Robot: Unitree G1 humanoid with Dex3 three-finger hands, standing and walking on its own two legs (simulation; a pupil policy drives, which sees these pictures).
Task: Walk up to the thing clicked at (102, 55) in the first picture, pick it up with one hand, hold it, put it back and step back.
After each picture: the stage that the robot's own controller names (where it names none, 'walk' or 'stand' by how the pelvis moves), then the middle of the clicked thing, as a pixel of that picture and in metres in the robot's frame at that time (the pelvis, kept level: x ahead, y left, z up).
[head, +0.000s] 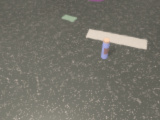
stand; (105, 48) +1.26 -0.18 -0.66
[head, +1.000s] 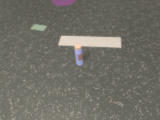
walk; (78, 54) +1.13 +0.17 -0.63
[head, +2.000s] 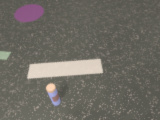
walk; (53, 95) +0.64 +0.32 -0.64
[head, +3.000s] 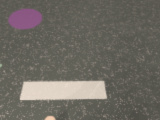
stand; out of the picture +0.39 +0.21 -0.63
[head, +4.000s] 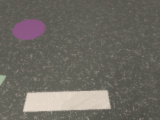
stand; out of the picture +0.34 +0.22 -0.66
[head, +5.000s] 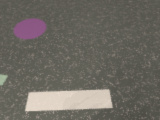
stand; out of the picture +0.34 +0.21 -0.66
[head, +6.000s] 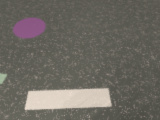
stand; out of the picture +0.35 +0.21 -0.66
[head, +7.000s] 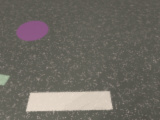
stand; out of the picture +0.36 +0.21 -0.66
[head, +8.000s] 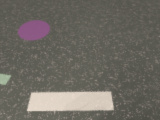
stand; out of the picture +0.35 +0.21 -0.66
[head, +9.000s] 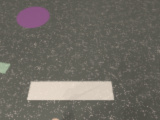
go down; out of the picture +0.36 +0.20 -0.65
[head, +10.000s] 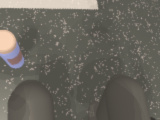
go down; (10, 52) +0.44 +0.25 -0.22
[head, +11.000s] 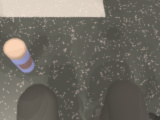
close in; (21, 58) +0.44 +0.23 -0.25
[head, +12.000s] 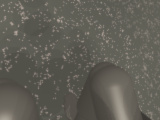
close in; out of the picture +0.43 +0.28 -0.16
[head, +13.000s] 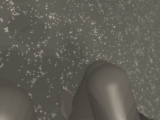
close; out of the picture +0.43 +0.29 -0.16
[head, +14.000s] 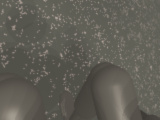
lift; out of the picture +0.40 +0.28 -0.17
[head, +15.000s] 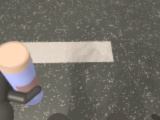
lift; (24, 79) +0.33 +0.19 +0.03
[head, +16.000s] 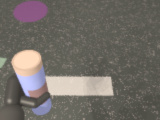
hold; (35, 87) +0.32 +0.18 +0.04
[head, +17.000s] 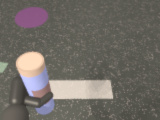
hold; (39, 87) +0.32 +0.17 +0.04
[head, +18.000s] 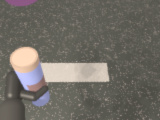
crouch; (34, 81) +0.35 +0.18 +0.00
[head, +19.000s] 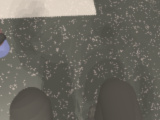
lower; out of the picture +0.49 +0.25 -0.04
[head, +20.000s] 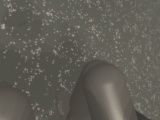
lower; out of the picture +0.45 +0.30 -0.17
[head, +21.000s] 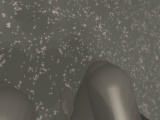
lower; out of the picture +0.44 +0.30 -0.16
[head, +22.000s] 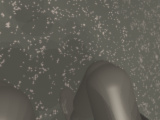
lower; out of the picture +0.44 +0.30 -0.16
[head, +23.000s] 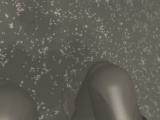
lower; out of the picture +0.44 +0.29 -0.16
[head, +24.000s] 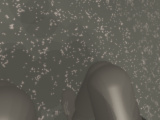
open; out of the picture +0.44 +0.27 -0.17
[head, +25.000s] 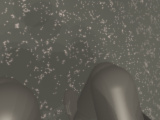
stand; out of the picture +0.44 +0.27 -0.17
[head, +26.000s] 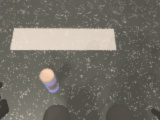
walk; (50, 82) +0.44 +0.20 -0.42
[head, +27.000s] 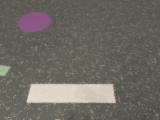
stand; out of the picture +0.38 +0.18 -0.60
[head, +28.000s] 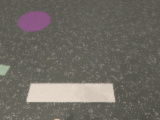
stand; out of the picture +0.38 +0.19 -0.60
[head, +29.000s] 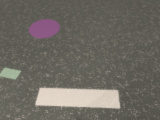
stand; out of the picture +0.40 +0.18 -0.65
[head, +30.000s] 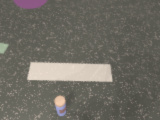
walk; (60, 106) +0.45 +0.14 -0.64
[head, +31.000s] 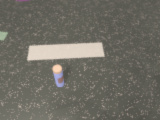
walk; (58, 76) +0.69 +0.23 -0.62
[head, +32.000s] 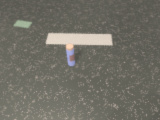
stand; (70, 55) +1.02 +0.20 -0.63
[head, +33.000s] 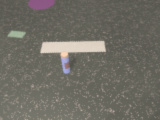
stand; (65, 62) +1.02 +0.23 -0.65
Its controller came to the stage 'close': yes
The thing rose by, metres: 0.69
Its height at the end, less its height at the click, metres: +0.00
